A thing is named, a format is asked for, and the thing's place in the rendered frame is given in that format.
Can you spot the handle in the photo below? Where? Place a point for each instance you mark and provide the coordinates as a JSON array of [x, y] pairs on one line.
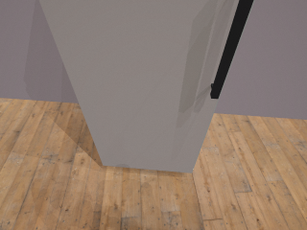
[[236, 29]]

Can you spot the fridge door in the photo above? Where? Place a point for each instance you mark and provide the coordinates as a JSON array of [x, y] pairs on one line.
[[142, 71]]

